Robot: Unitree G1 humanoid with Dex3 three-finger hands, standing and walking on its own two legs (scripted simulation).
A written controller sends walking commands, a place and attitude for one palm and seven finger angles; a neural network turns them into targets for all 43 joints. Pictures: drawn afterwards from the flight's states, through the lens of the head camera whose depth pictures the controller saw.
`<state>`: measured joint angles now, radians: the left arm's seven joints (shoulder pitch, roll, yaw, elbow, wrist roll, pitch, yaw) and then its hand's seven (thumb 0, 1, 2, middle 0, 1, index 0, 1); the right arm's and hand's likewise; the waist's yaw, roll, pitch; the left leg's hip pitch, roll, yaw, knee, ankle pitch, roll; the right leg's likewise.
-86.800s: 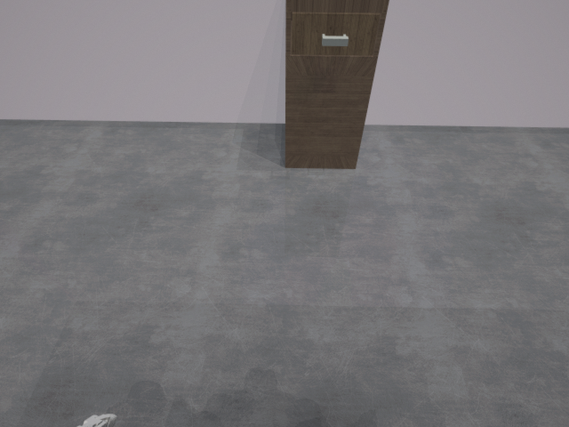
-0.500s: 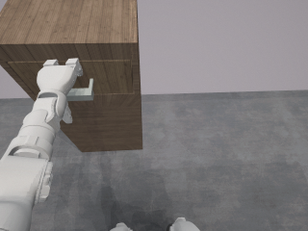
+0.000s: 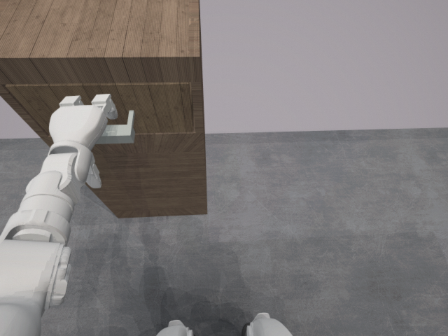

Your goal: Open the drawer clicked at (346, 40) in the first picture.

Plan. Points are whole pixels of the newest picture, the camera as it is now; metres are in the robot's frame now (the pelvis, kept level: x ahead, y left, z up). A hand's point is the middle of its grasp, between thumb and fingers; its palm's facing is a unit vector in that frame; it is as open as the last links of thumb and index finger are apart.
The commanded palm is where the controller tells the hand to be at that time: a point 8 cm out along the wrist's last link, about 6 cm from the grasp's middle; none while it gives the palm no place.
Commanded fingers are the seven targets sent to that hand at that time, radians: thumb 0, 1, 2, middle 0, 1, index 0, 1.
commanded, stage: lower the fingers behind the handle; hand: left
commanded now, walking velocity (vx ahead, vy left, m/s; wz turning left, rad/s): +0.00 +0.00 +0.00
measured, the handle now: (109, 125) +0.54 +0.22 -0.02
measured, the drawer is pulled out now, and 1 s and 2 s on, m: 0.00 0.00 0.00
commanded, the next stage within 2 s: lift the fingers back up to retry in 1.24 s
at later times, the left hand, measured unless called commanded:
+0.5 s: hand (94, 148) +0.47 +0.24 -0.01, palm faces -0.06 -0.01 -1.00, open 13.9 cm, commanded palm +0.46 +0.23 +0.03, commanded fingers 0.00 -0.50 0.30 -0.30 -1.20 -0.30 -1.20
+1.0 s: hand (95, 148) +0.48 +0.24 -0.01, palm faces -0.04 +0.03 -1.00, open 13.9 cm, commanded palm +0.47 +0.23 +0.01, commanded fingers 0.00 -0.50 0.30 -0.30 -1.20 -0.30 -1.20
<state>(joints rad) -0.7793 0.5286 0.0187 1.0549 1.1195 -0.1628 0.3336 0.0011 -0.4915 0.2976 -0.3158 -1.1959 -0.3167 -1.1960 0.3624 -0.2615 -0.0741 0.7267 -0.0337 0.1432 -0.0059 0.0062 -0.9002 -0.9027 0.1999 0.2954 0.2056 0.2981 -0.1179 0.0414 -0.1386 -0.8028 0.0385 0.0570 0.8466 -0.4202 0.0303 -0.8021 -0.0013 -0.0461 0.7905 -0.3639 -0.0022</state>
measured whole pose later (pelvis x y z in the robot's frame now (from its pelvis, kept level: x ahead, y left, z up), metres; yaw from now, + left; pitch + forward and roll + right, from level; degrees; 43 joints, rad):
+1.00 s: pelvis -0.04 +0.00 -0.04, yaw +0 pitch +26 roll -2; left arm -0.97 0.58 -0.05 1.16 1.13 -0.09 0.34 0.00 -0.49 0.30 -0.24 -1.31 -0.32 -1.20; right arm 0.35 -0.26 -0.03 0.69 -0.02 0.10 -0.02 0.01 -0.90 -0.90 0.20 0.30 0.21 0.30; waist -0.15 0.05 -0.16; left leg -1.08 0.04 0.04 1.09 -0.45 0.04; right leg -1.07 -0.01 -0.06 1.02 -0.40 0.00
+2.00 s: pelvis +0.00 +0.01 +0.01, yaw +0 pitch +20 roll -2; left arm -0.81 0.54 -0.01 1.02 1.07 -0.10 0.26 0.00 -0.49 0.30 -0.31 -1.20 -0.32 -1.20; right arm 0.38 -0.26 -0.06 0.71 -0.01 0.13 -0.02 0.01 -0.90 -0.90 0.20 0.30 0.21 0.30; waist -0.12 0.05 -0.14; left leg -0.76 0.04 0.06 0.82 -0.41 0.04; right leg -0.75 0.00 -0.04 0.74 -0.34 0.01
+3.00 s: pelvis -0.01 +0.00 +0.01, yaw +0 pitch +19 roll -2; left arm -0.81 0.54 0.00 1.05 1.10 -0.15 0.29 0.00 -0.49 0.30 -0.32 -1.20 -0.32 -1.20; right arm 0.37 -0.26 -0.06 0.73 -0.01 0.13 -0.02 0.01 -0.90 -0.90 0.20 0.30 0.21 0.30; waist -0.12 0.04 -0.13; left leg -0.75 0.03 0.06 0.81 -0.39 0.03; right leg -0.75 0.00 -0.04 0.75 -0.34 0.00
